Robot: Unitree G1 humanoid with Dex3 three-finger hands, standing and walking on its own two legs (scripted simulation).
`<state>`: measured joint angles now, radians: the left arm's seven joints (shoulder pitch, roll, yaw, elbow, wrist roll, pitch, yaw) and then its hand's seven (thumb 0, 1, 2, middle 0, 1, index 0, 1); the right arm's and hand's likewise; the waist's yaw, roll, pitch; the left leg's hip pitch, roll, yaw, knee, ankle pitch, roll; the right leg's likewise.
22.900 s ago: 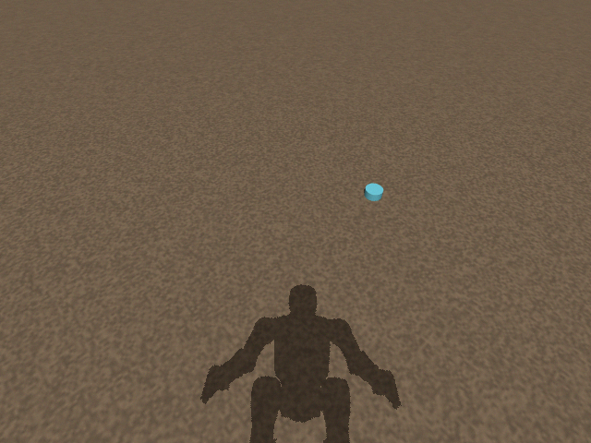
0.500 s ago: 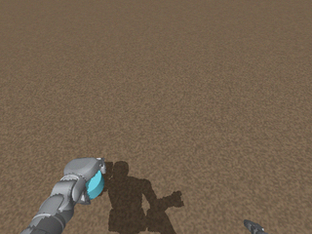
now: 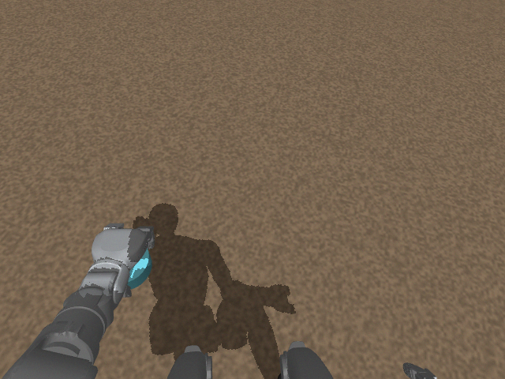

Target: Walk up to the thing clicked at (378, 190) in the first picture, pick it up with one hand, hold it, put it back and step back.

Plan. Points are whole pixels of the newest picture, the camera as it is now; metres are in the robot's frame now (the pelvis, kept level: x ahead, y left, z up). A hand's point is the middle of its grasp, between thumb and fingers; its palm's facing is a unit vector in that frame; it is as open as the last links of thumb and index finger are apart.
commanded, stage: crouch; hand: left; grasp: from above
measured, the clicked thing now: (125, 263) +0.36 +0.23 -0.13
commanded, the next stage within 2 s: lower in 1.50 s
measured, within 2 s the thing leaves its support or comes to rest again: neither
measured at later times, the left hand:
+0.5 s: hand (151, 284) +0.38 +0.24 -0.35, palm faces -0.48 +0.00 -0.87, open 10.9 cm
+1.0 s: hand (160, 286) +0.41 +0.24 -0.46, palm faces -0.47 -0.02 -0.88, open 10.9 cm
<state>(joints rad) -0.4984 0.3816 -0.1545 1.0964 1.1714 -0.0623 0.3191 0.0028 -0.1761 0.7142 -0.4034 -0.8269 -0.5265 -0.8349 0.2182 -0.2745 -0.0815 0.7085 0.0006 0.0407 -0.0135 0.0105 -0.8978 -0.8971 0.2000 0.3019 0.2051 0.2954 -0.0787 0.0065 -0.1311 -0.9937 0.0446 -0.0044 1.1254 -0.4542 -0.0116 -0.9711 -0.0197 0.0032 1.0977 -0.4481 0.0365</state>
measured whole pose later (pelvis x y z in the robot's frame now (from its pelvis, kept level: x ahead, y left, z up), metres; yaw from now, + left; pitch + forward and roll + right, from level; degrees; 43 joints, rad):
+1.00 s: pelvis -0.04 +0.00 -0.29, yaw -4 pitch +36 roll -6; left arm -0.88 0.60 0.06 1.38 1.23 -0.13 0.39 -0.01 -0.18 0.64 -0.47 -0.77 -0.61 -0.76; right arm 0.14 -0.25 -0.02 0.75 -0.12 -0.06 0.10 0.01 -0.90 -0.90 0.20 0.30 0.21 0.29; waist -0.20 0.01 -0.12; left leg -2.16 0.03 -0.11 2.21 -0.69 -0.02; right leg -2.11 0.00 -0.03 2.16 -0.69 0.05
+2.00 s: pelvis -0.04 +0.00 -0.38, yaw -7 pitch +32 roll -9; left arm -0.95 0.77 0.15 1.58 1.32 -0.24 0.51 -0.01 -0.17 0.63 -0.46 -0.77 -0.60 -0.77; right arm 0.12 -0.28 0.09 0.76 -0.19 -0.10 0.16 0.01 -0.91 -0.90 0.20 0.30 0.21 0.30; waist -0.27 -0.05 0.01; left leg -2.36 0.02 -0.19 2.49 -0.71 -0.03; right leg -2.28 0.03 -0.07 2.39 -0.68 0.06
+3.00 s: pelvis -0.04 +0.01 -0.39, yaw -12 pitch +28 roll -13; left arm -1.01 0.93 0.16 1.78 1.31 -0.23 0.67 -0.01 -0.15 0.62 -0.47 -0.74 -0.60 -0.75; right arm 0.06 -0.32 0.24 0.73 -0.29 -0.23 0.26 0.00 -0.90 -0.90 0.20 0.30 0.20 0.30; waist -0.36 -0.12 0.14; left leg -2.36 0.02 -0.27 2.59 -0.75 -0.02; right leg -2.25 0.06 -0.13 2.42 -0.69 0.08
